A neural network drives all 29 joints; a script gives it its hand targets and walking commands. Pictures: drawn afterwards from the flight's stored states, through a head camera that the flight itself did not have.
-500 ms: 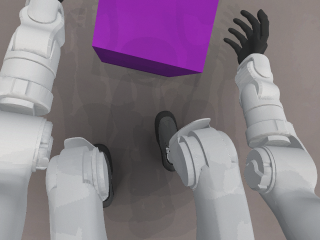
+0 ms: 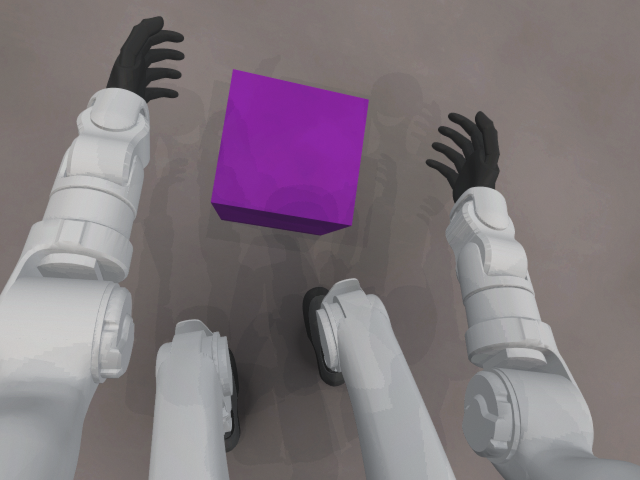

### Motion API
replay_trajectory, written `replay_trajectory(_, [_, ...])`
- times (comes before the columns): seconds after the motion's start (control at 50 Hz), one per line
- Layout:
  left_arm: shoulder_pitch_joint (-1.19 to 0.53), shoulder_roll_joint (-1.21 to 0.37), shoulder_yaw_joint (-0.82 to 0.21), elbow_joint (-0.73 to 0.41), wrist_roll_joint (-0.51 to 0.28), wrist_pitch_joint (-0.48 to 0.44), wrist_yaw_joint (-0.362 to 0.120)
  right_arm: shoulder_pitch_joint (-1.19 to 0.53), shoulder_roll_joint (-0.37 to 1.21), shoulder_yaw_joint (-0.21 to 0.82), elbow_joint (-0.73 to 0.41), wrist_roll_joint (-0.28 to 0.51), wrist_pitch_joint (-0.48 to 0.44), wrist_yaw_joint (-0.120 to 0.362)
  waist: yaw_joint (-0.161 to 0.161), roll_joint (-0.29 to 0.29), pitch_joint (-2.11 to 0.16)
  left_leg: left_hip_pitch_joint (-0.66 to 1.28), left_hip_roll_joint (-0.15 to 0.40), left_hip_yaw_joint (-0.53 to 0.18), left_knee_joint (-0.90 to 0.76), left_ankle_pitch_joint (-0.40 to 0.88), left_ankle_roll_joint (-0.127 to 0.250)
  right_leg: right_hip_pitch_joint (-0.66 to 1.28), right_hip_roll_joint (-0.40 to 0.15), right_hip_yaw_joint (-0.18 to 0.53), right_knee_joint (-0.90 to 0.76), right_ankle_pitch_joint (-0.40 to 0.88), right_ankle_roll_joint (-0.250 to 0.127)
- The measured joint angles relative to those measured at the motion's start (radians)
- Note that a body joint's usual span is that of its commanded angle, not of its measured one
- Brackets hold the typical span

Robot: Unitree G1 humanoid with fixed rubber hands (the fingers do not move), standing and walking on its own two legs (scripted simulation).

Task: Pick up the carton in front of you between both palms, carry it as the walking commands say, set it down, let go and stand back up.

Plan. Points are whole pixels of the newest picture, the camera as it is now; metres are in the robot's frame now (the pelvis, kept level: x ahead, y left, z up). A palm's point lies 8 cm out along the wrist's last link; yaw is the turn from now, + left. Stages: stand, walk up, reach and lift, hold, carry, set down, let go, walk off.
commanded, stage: set down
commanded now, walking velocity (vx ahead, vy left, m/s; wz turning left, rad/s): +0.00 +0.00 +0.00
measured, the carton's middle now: (285, 167) +0.51 -0.08 -0.38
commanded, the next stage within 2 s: let go in 0.38 s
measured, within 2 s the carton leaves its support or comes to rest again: neither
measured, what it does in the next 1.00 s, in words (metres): rises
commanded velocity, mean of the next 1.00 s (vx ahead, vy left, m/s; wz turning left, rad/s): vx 0.00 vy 0.00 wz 0.00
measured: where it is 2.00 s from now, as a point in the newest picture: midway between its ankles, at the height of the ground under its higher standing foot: (277, 383)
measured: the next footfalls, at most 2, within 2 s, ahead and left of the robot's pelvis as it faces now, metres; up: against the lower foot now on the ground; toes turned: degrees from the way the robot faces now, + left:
none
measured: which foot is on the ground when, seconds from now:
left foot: down 0.00-1.00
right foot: down 0.00-1.00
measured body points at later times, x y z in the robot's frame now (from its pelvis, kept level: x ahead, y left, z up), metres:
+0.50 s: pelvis +0.04 +0.01 +0.12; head +0.31 +0.02 +0.48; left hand +0.57 +0.11 +0.02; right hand +0.42 -0.27 +0.04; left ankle +0.06 +0.11 -0.47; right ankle +0.14 -0.13 -0.47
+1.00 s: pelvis +0.09 -0.02 +0.24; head +0.24 +0.00 +0.67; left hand +0.38 +0.18 +0.13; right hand +0.30 -0.25 +0.17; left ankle +0.06 +0.11 -0.47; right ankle +0.14 -0.13 -0.47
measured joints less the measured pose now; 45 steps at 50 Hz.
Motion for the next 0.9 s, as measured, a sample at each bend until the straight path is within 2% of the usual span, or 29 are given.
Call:
replay_trajectory(0.1, [0.05,0.006,-0.01,-0.042,-0.011,0.019,-0.014,0.031,-0.006,-0.003,-0.018,0.019,0.015,0.02,-0.001,0.015,-0.031,0.053,-0.014,-0.008,-0.095,0.029,0.005,0.066,-0.014,-0.002,-0.093,0.013,0.004])
replay_trajectory(0.24, [0.039,-0.011,-0.015,-0.068,-0.003,0.06,-0.01,0.01,-0.016,-0.035,0.004,-0.007,0.031,0.056,-0.022,0.034,-0.07,0.133,-0.027,-0.013,-0.22,0.064,0.011,0.154,-0.03,-0.001,-0.211,0.032,0.008])
replay_trajectory(0.34, [0.057,-0.062,0.015,-0.047,0.049,0.067,-0.012,0.028,0.0,-0.055,0.001,-0.041,0.042,0.082,-0.03,0.034,-0.086,0.214,-0.02,-0.018,-0.331,0.091,0.01,0.236,-0.026,-0.002,-0.321,0.056,0.005])
replay_trajectory(0.44, [0.147,-0.079,0.075,-0.079,0.087,0.031,-0.015,0.118,0.031,-0.031,-0.068,-0.059,0.019,0.09,-0.025,0.012,-0.091,0.325,-0.002,-0.014,-0.426,0.101,0.007,0.339,-0.007,0.006,-0.413,0.073,-0.001])
replay_trajectory(0.52, [0.222,-0.091,0.089,-0.133,0.102,0.018,-0.016,0.184,0.025,-0.025,-0.084,-0.07,0.012,0.107,-0.005,0.021,-0.102,0.412,-0.003,-0.022,-0.517,0.125,0.006,0.428,-0.01,0.003,-0.499,0.089,-0.007])
replay_trajectory(0.6, [0.31,-0.118,0.125,-0.158,0.119,-0.001,0.008,0.275,0.02,0.027,-0.11,-0.094,0.0,0.141,0.012,0.015,-0.104,0.522,-0.005,-0.023,-0.633,0.162,0.001,0.534,-0.014,0.007,-0.6,0.116,-0.012])
replay_trajectory(0.64, [0.396,-0.152,0.142,-0.191,0.127,-0.024,0.032,0.353,0.017,0.064,-0.151,-0.112,-0.014,0.171,0.028,0.004,-0.107,0.589,-0.002,-0.023,-0.695,0.181,-0.003,0.597,-0.012,0.011,-0.654,0.131,-0.017])
replay_trajectory(0.7, [0.56,-0.212,0.148,-0.258,0.136,-0.048,0.064,0.466,-0.007,0.107,-0.149,-0.132,-0.034,0.214,0.051,-0.005,-0.096,0.709,-0.002,-0.03,-0.784,0.202,-0.009,0.714,-0.014,0.009,-0.729,0.143,-0.024])
replay_trajectory(0.78, [0.758,-0.26,0.146,-0.358,0.123,-0.075,0.097,0.619,-0.047,0.164,-0.228,-0.148,-0.053,0.244,0.064,-0.029,-0.042,0.882,0.002,-0.039,-0.892,0.231,-0.015,0.883,-0.014,0.004,-0.82,0.16,-0.035])
replay_trajectory(0.9, [0.955,-0.267,0.111,-0.421,0.081,-0.124,0.099,0.774,-0.12,0.244,-0.241,-0.108,-0.085,0.275,0.079,-0.059,0.037,1.124,0.014,-0.047,-0.994,0.242,-0.022,1.116,-0.005,0.001,-0.902,0.159,-0.045])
